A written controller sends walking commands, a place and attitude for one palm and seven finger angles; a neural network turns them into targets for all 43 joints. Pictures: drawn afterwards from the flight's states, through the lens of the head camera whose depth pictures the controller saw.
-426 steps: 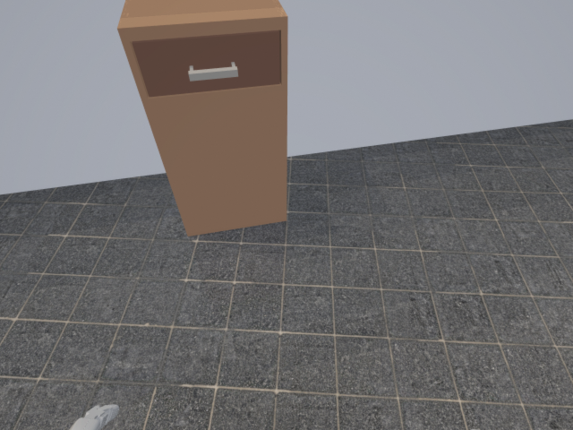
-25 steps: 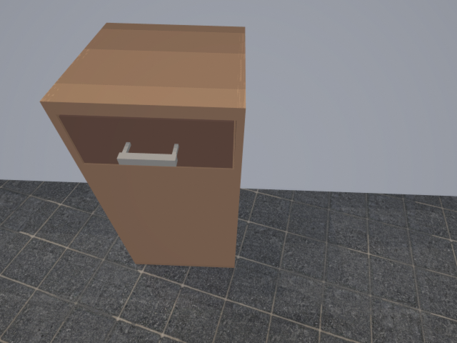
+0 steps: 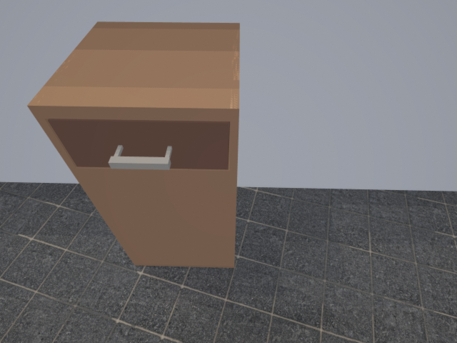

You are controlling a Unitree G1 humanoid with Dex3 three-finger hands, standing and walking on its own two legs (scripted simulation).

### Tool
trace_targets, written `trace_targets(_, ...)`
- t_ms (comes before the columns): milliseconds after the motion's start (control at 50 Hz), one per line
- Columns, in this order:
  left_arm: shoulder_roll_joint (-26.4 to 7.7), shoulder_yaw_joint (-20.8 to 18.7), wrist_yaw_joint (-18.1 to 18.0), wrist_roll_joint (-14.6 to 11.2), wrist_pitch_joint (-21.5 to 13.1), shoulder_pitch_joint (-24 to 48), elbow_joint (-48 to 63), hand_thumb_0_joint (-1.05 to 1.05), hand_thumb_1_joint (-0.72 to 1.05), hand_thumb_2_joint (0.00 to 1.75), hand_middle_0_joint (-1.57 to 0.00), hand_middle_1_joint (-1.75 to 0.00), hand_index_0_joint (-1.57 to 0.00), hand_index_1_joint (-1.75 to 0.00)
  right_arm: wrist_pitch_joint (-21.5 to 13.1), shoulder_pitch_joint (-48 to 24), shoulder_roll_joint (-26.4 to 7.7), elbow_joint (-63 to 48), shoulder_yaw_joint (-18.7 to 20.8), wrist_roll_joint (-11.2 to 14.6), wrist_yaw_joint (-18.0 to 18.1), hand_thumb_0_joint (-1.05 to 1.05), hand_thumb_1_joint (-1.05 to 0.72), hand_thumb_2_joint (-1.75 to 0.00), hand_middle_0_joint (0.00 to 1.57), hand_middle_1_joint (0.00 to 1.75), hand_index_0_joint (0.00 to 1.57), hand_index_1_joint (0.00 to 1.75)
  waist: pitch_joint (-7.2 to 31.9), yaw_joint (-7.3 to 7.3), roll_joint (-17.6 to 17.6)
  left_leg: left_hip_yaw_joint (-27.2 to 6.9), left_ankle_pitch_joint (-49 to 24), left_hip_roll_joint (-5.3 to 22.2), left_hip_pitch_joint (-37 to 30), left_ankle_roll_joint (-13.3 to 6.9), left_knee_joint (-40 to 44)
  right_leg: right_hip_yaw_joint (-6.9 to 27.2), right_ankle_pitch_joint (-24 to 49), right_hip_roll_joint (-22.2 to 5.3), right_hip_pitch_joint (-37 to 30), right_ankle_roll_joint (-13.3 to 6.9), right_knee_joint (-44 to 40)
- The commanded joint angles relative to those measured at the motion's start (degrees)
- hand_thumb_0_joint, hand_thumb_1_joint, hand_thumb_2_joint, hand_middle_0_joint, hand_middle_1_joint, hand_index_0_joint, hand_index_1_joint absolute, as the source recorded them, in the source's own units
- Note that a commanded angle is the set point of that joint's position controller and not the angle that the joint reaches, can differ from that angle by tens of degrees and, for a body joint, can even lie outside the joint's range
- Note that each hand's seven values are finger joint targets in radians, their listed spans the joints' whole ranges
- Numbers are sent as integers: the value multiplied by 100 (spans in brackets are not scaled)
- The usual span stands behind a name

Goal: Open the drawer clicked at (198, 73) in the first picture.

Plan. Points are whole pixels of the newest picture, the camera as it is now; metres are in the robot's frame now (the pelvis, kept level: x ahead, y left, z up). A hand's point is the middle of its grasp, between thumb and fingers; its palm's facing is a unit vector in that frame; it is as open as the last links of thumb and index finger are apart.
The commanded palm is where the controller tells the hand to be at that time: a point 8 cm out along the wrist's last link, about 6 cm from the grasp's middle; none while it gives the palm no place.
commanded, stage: look again from close up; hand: left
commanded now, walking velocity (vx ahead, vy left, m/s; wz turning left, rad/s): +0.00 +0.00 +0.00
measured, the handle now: (142, 156) +0.51 +0.25 -0.01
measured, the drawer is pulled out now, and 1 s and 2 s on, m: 0.00 0.00 0.00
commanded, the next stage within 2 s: raise the hand with hooked fingers in 0.42 s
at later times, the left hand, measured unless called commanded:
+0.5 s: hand out of the picture -0.02 +0.19 -0.18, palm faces +0.04 -0.98 -0.18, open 7.3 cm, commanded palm none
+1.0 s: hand out of the picture +0.12 +0.24 -0.07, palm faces -0.10 -0.22 -0.97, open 8.9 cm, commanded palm +0.13 +0.26 +0.01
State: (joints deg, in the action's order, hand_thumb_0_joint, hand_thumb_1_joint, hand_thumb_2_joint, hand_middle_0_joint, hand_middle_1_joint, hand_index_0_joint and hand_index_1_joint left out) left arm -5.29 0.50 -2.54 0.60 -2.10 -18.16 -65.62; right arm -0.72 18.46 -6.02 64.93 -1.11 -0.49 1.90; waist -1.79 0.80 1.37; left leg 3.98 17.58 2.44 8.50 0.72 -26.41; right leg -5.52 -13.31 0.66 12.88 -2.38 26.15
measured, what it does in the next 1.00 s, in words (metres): stands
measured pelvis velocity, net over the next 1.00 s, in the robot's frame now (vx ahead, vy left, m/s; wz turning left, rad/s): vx -0.04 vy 0.02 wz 0.02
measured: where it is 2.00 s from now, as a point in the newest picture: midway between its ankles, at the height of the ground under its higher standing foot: outside the picture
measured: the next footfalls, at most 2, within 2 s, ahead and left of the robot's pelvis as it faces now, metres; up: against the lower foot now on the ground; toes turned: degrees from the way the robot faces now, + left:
none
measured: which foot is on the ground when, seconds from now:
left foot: down 0.00-1.00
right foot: down 0.00-1.00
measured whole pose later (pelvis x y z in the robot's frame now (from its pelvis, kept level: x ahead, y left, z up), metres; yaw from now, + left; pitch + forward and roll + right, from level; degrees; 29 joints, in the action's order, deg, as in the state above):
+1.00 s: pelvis -0.04 +0.02 -0.03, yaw +1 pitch +6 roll +2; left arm -16.0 6.8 -23.4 62.9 -1.9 -24.9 -3.7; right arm 3.6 3.9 -16.0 27.7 2.6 -3.2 -1.9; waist 3.5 6.5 -2.4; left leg 5.3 21.7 -1.4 27.0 -2.1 -42.5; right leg 3.2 -18.0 1.0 32.8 -1.4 44.7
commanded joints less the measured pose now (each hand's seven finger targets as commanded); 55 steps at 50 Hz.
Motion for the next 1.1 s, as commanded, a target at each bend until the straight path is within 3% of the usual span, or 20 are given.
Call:
trace_targets(0, -852, -80, -76, 7, -140, -507, 160, 0, 90, 90, -20, -30, -20, -30, -60, 621, -318, -460, 135, -15, -24, 0, -90, -90, 20, 30, 20, 30, 740, -286, -367, -177, -181, 118, 307, -151, -210, 1058, 2924, -1183, -714, -167, -190)
trace_targets(20, -812, -71, -61, -3, -126, -378, 192, 0, 90, 90, -20, -30, -20, -30, -62, 652, -404, -399, 141, -17, -20, 0, -90, -90, 20, 30, 20, 30, 872, -293, -366, -204, -375, 168, 191, -163, -159, 965, 2422, -1075, -721, -177, -182)
trace_targets(80, -695, -45, -23, 1, -39, -159, 277, 0, 90, 90, -20, -30, -20, -30, -42, 556, -494, -393, 133, -42, -29, 0, -90, -90, 20, 30, 20, 30, 71, -250, -323, -324, -680, 290, 405, -208, 91, 795, 1045, -796, -158, -106, -266)
trace_targets(160, -664, -22, 4, -9, -3, -239, 258, 0, 90, 90, -20, -30, -20, -30, -64, 524, -557, -391, 104, -33, -15, 0, -90, -90, 20, 30, 20, 30, -378, -180, -226, -416, -888, 350, 588, -250, 338, 736, 975, -695, -103, -68, -246)
trace_targets(340, -732, -38, 39, -16, 71, -251, 397, 0, 90, 90, -20, -30, -20, -30, -56, 417, -698, -402, 69, -42, -27, 0, -90, -90, 20, 30, 20, 30, -543, -92, -150, -499, -338, 319, 813, -276, 661, 755, 263, -672, -181, -19, -407)
trace_targets(480, -688, -41, 42, -14, 82, -284, 425, 0, 90, 90, -20, -30, -20, -30, -86, 499, -725, -320, 73, -42, -32, 0, -90, -90, 20, 30, 20, 30, -368, -89, -162, -595, -279, 364, 788, -306, 848, 684, 334, -661, -332, 24, -353)
trace_targets(500, -990, -43, -182, 44, 45, -608, 227, 0, 90, 90, -20, -30, -20, -30, -127, -272, -947, -706, 127, 29, -68, 0, -90, -90, 20, 30, 20, 30, -825, 187, -304, -244, -782, 433, 1082, -116, -163, 858, 2100, -975, 115, 79, -164)
trace_targets(520, -2680, 65, -209, 892, -943, 4230, 8850, 0, 88, 89, -20, -32, -20, -32, -940, -409, -1780, -2763, 62, 342, 209, 0, -90, -90, 20, 30, 20, 30, 2214, -466, 1384, -391, -1257, -160, -383, -312, 590, 1093, 1101, -182, -629, -41, 322)
trace_targets(540, -2338, -129, -669, 1042, -420, 1638, 7224, 0, 85, 88, -20, -33, -20, -33, -1540, -942, -1396, -2498, 67, 319, 421, 0, -90, -90, 20, 30, 20, 30, 1671, 80, 1854, -369, -1415, 35, -327, -180, 731, 500, 72, -120, -119, -166, 629)
trace_targets(560, -1744, 63, -984, 725, -18, 1317, 6957, 0, 83, 87, -21, -34, -21, -34, -1754, -786, -1396, -2142, 206, 409, 449, 0, -90, -90, 20, 30, 20, 30, 1234, -82, 1549, -410, -426, 67, 299, 21, 826, 231, -404, -67, 205, -57, 775)
trace_targets(580, -695, 642, -1044, 947, 531, -316, 6009, 0, 81, 86, -21, -36, -21, -36, -1793, -608, -1036, -2137, 144, 459, 433, 0, -90, -90, 20, 30, 20, 30, 760, -61, 847, -495, 110, 67, 686, -47, 858, 143, -438, -51, 490, 27, 700)
trace_targets(600, -667, 944, -1045, 1091, 501, 463, 7067, 0, 78, 85, -21, -37, -21, -37, -1905, -766, -1192, -2609, 122, 496, 386, 0, -90, -90, 20, 30, 20, 30, 251, -156, 484, -622, 511, -6, 990, -98, 804, 181, -414, -86, 627, 73, 562)
trace_targets(640, -1125, 893, -1310, 2171, 383, 321, 7108, 0, 74, 83, -21, -40, -21, -40, -1969, -981, -1529, -2792, 171, 257, 361, 0, -90, -90, 20, 30, 20, 30, -29, -277, -210, -803, 1021, -115, 1338, -204, 439, 460, -920, -6, 1215, 20, 478)
trace_targets(680, -1109, 981, -1579, 3288, 413, 402, 6745, 0, 69, 81, -22, -43, -22, -43, -1791, -907, -1568, -3190, 277, 51, 225, 0, -90, -90, 20, 30, 20, 30, -38, -308, -1039, -891, 1118, -255, 1681, -204, 75, 479, -1466, 54, 1634, -5, 606)
trace_targets(760, -1313, 346, -1926, 4889, 359, -2019, 5642, 0, 60, 77, -22, -50, -22, -50, -886, -1311, -1560, -3858, 491, -144, -188, 0, -90, -90, 20, 30, 20, 30, 56, 555, -1557, -395, 514, -471, 2185, -103, -363, 1082, -1954, 105, 1324, -210, 285)
trace_targets(820, -1518, 185, -1999, 5631, 132, -1395, 6274, 0, 53, 74, -23, -54, -23, -54, -165, -1854, -1472, -4294, 420, -122, -364, 0, -90, -90, 20, 30, 20, 30, 485, 718, -1622, -247, 21, -556, 2302, -94, -512, 1325, -1180, 45, 1001, -265, 561)
trace_targets(880, -1864, -57, -2277, 6182, 71, -387, 7208, 0, 46, 71, -23, -58, -23, -58, 204, -2075, -1399, -4518, 443, -179, -418, 0, -90, -90, 20, 30, 20, 30, 909, 795, -341, -283, -143, -503, 2041, -115, -612, 1305, -818, 133, 1058, -337, 960)
trace_targets(920, -2072, -209, -2506, 6387, 36, -14, 7609, 0, 41, 69, -24, -62, -24, -62, 268, -1869, -1298, -4539, 471, -255, -417, 0, -90, -90, 20, 30, 20, 30, 1606, 701, 307, -389, -621, -451, 1558, -125, -954, 1328, -213, 190, 1283, -358, 1261)
trace_targets(980, -2346, -197, -2749, 6485, -140, 1430, 8629, 0, 34, 66, -24, -66, -24, -66, 364, -1886, -1280, -4481, 501, -408, -358, 0, -90, -90, 20, 30, 20, 30, 2173, 282, 459, -674, -601, -408, 967, -190, -1535, 1541, -460, 142, 2078, -276, 1378)
trace_targets(1080, -2172, 200, -2586, 6122, -529, 1842, 8556, 0, 22, 61, -25, -74, -25, -74, 246, -1901, -1339, -4304, 437, -472, -303, 0, -90, -90, 20, 30, 20, 30, 1798, -124, 473, -725, -428, -453, 889, -254, -1921, 1309, -636, 139, 2770, -217, 1385)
